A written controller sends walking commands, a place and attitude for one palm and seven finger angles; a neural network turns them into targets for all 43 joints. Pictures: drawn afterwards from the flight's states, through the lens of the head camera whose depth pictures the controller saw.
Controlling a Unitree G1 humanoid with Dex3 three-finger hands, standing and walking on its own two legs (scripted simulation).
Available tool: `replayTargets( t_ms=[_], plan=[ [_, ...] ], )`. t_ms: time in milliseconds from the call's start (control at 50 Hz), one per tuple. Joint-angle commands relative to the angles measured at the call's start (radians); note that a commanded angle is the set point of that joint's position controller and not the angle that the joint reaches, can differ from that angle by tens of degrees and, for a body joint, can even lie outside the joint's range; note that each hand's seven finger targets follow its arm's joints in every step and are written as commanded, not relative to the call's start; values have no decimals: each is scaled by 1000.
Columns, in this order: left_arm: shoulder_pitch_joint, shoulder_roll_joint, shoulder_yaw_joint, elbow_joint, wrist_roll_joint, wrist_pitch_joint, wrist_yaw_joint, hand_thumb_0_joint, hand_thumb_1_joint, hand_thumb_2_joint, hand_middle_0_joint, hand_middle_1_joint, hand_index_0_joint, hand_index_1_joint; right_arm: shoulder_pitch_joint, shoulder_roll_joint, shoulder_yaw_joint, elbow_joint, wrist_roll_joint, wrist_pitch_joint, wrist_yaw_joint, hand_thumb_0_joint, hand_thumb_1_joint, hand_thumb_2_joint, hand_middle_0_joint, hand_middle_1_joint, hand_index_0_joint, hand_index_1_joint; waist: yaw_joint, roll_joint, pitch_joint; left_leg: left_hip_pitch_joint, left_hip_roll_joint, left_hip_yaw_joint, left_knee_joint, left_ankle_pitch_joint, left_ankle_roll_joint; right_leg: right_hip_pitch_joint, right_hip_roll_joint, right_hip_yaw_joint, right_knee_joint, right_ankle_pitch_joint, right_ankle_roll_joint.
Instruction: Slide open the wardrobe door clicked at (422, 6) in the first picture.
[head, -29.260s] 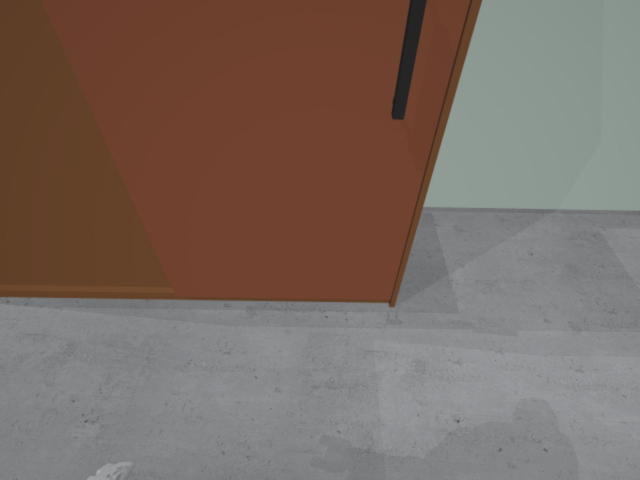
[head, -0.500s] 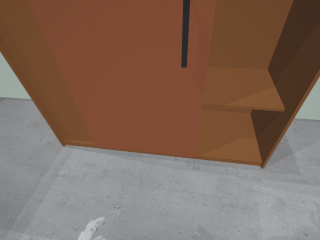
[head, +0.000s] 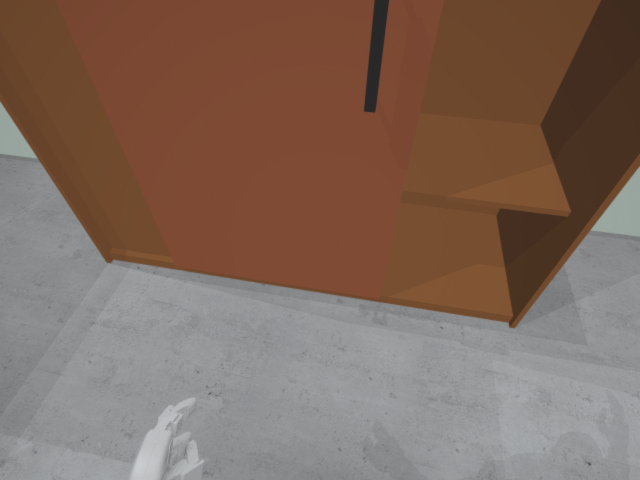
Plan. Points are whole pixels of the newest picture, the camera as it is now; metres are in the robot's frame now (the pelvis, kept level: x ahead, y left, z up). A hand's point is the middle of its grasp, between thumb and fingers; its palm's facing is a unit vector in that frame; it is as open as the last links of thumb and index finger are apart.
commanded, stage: stop stepping back and stand still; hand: right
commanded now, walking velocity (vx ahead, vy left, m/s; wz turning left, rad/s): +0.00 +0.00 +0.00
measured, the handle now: (378, 34) +0.82 -0.04 +0.20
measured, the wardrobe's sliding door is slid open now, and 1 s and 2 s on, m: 0.47 0.47 0.47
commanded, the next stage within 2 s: let the arm hang, fingers relaxed in 0.28 s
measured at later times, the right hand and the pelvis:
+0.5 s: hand (586, 417) +0.22 -0.28 +0.02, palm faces +0.17 +0.87 -0.46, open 7.4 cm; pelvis +0.00 -0.02 +0.00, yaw -1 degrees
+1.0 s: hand out of the picture -0.09 -0.22 -0.16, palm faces +0.02 +0.98 -0.20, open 7.3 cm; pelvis -0.02 -0.03 +0.01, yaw -1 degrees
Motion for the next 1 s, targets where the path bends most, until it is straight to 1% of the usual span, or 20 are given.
replayTargets(
  t_ms=[0, 40, 80, 140, 220, 240, 340, 360, 380, 400, 420, 460, 500, 540, 600, 700, 720, 820, 920, 980],
  plan=[
    [-87, 140, 59, -132, -8, -41, 10, 0, 900, 900, -200, -300, -200, -300, -21, -147, -95, -138, 7, -40, -23, 0, -900, -900, 200, 300, 200, 300, -6, 64, -135, -1, 148, -174, -101, 438, 24, 106, -40, 52, -26, 172, -7],
    [-93, 143, 55, -133, -8, -37, 20, 0, 900, 900, -200, -300, -200, -300, -60, -161, -95, -145, 3, -38, -23, 0, -900, -900, 200, 300, 200, 300, -10, 6, -166, 22, 109, -111, -45, 543, -10, 163, -57, 59, -54, 351, -16],
    [-102, 140, 51, -138, -10, -32, 25, 0, 900, 900, -200, -300, -200, -300, -79, -168, -91, -165, -1, -40, -24, 0, -900, -900, 200, 300, 200, 300, -18, -44, -189, 15, 82, -74, -28, 515, -27, 211, -72, 67, -61, 451, -26],
    [-112, 137, 47, -143, -12, -29, 25, 0, 900, 900, -200, -300, -200, -300, -76, -163, -82, -170, 1, -37, -22, 0, -900, -900, 200, 300, 200, 300, -21, -54, -154, 7, 71, -67, -53, 429, -27, 185, -76, 80, -81, 409, -26],
    [-118, 139, 51, -150, -11, -19, 23, 0, 900, 900, -200, -300, -200, -300, -22, -168, -103, -170, 7, -38, -24, 0, -900, -900, 200, 300, 200, 300, -24, -45, -154, 13, 83, -89, -90, 411, -19, 157, -60, 68, -79, 325, -21],
    [-115, 136, 49, -150, -11, -16, 21, 0, 900, 900, -200, -300, -200, -300, -16, -153, -89, -166, 7, -38, -23, 0, -900, -900, 200, 300, 200, 300, -20, -32, -148, 14, 85, -94, -91, 418, -17, 148, -59, 67, -78, 319, -19],
    [-118, 141, 51, -159, -11, -9, 28, 0, 900, 900, -200, -300, -200, -300, -24, -142, -77, -131, 10, -33, -20, 0, -900, -900, 200, 300, 200, 300, -20, -57, -118, -19, 79, -95, -118, 360, -21, 141, -58, 65, -104, 250, -16],
    [-186, 339, 88, 21, -21, -47, -63, 0, 900, 900, -200, -300, -200, -300, -120, 10, 350, 596, -66, 126, 109, 0, -900, -900, 200, 300, 200, 300, 13, -60, -66, -109, 174, -17, 16, 473, -3, 64, -80, 71, 36, 398, -13],
    [-118, 311, 102, 24, -14, 15, -63, 0, 900, 900, -200, -300, -200, -300, -148, 8, 336, 625, -66, 203, 132, 0, -900, -900, 200, 300, 200, 300, 6, -75, -124, -137, 162, -64, -4, 354, -2, 108, -91, 70, 1, 336, -10],
    [-108, 301, 90, 27, -5, 40, -58, 0, 900, 900, -200, -300, -200, -300, -179, 26, 353, 666, -68, 215, 141, 0, -900, -900, 200, 300, 200, 300, -7, -54, -114, -145, 138, -36, 7, 196, -8, 54, -112, 107, -32, 238, -31],
    [-115, 288, 78, 28, 3, 59, -56, 0, 900, 900, -200, -300, -200, -300, -208, 28, 360, 727, -74, 215, 147, 0, -900, -900, 200, 300, 200, 300, -17, 13, -91, -133, 117, -30, 16, 143, -9, 17, -118, 137, -55, 218, -46],
    [-125, 286, 60, 40, 14, 83, -53, 0, 900, 900, -200, -300, -200, -300, -259, 19, 380, 847, -73, 217, 150, 0, -900, -900, 200, 300, 200, 300, -23, 123, -68, -108, 118, -38, -9, 117, -2, -6, -100, 162, -73, 194, -52],
    [-119, 272, 53, 74, 23, 101, -51, 0, 900, 900, -200, -300, -200, -300, -300, 18, 397, 986, -73, 219, 146, 0, -900, -900, 200, 300, 200, 300, -14, 177, -58, -116, 139, -73, -43, 130, 8, 30, -76, 156, -70, 189, -45],
    [-106, 235, 39, 119, 30, 123, -51, 0, 900, 900, -200, -300, -200, -300, -314, 40, 421, 1117, -69, 229, 138, 0, -900, -900, 200, 300, 200, 300, -9, 126, -39, -122, 149, -95, -73, 115, 10, 59, -56, 141, -90, 166, -34],
    [-93, 218, 28, 187, 31, 137, -47, 0, 900, 900, -200, -300, -200, -300, -323, 47, 438, 1272, -64, 234, 132, 0, -900, -900, 200, 300, 200, 300, -8, -20, -15, -93, 131, -95, -106, 47, 2, 68, -52, 140, -161, 96, -27],
    [-38, 167, 29, 294, 26, 141, -30, 0, 900, 900, -200, -300, -200, -300, -252, 92, 437, 1457, -59, 228, 128, 0, -900, -900, 200, 300, 200, 300, -13, -150, -29, -49, 122, -93, -153, 50, 12, 92, -48, 134, -193, 11, -27],
    [-26, 169, 33, 304, 23, 143, -28, 0, 900, 900, -200, -300, -200, -300, -236, 96, 438, 1482, -60, 226, 127, 0, -900, -900, 200, 300, 200, 300, -15, -111, -25, -53, 123, -89, -169, 49, 11, 102, -49, 134, -185, 7, -27],
    [47, 145, 42, 376, 17, 148, -20, 0, 900, 900, -200, -300, -200, -300, -203, 133, 447, 1570, -61, 224, 123, 0, -900, -900, 200, 300, 200, 300, -5, -37, 11, -79, 120, -79, -188, 25, 12, 109, -55, 139, -199, -28, -31],
    [87, 125, 43, 422, 15, 146, -17, 0, 900, 900, -200, -300, -200, -300, -173, 161, 451, 1620, -61, 222, 115, 0, -900, -900, 200, 300, 200, 300, -7, 20, 25, -83, 117, -72, -181, 23, 7, 112, -62, 139, -215, -24, -38],
    [94, 107, 42, 440, 18, 144, -16, 0, 900, 900, -200, -300, -200, -300, -161, 177, 451, 1635, -61, 224, 111, 0, -900, -900, 200, 300, 200, 300, -8, 26, 46, -93, 116, -68, -173, 10, 4, 106, -60, 146, -236, -49, -40]
  ],
)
